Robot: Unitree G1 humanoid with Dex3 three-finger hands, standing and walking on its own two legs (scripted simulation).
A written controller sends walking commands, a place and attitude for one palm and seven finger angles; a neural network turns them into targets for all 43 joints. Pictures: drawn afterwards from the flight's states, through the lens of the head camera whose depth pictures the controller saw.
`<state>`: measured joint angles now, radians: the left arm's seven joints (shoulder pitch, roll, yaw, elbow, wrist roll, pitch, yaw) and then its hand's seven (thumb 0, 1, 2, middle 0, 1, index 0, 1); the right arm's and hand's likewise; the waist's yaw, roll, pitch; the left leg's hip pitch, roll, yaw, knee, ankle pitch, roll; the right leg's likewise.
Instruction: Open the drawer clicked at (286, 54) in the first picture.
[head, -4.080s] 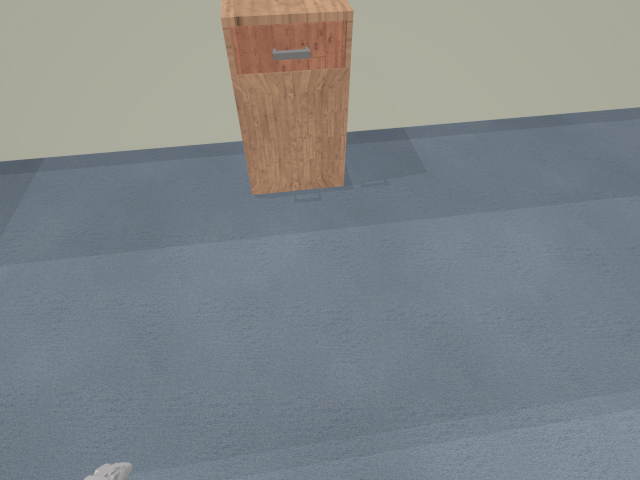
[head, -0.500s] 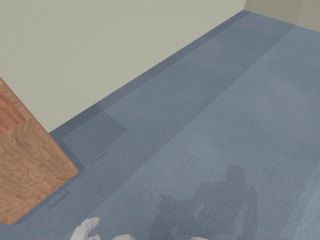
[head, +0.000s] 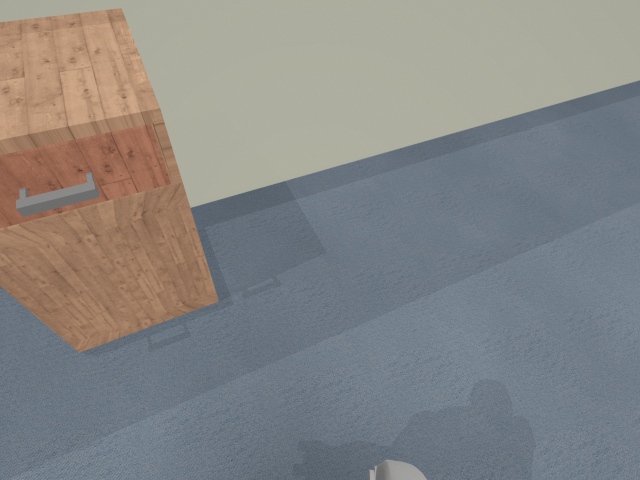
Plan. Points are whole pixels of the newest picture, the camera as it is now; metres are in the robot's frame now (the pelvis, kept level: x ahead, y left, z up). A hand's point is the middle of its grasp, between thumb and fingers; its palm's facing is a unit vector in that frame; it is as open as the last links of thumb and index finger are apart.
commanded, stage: turn to face it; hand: left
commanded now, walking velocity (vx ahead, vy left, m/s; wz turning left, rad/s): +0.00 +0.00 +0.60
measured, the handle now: (58, 191) +0.59 +0.53 -0.10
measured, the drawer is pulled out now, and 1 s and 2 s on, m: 0.00 0.00 0.00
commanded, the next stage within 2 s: take the last steps up to it in 0.60 s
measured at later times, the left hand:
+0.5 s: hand out of the picture +0.00 +0.13 -0.15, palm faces +0.31 -0.91 -0.27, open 7.3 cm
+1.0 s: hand out of the picture -0.09 +0.17 -0.17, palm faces +0.46 -0.87 -0.20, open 7.4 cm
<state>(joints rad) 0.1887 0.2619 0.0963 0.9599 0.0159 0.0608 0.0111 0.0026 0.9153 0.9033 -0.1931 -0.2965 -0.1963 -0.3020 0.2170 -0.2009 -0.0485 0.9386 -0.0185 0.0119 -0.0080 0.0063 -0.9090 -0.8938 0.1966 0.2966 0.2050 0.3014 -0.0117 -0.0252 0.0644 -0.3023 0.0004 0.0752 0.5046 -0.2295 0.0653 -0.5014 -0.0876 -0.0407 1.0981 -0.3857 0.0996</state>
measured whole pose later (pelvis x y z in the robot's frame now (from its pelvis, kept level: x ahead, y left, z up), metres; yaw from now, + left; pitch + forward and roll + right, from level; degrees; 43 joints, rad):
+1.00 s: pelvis -0.03 -0.02 +0.01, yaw +26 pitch -1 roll -1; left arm 0.25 0.23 0.05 1.04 0.03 0.04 -0.01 0.00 0.91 0.90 -0.19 -0.30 -0.20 -0.30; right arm 0.25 -0.17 -0.03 1.01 -0.01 -0.02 -0.02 0.00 -0.93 -0.89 0.20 0.30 0.21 0.30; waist 0.01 -0.03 0.03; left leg -0.09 -0.03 0.05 0.36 -0.25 0.06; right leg -0.43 -0.10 -0.06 0.97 -0.36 0.07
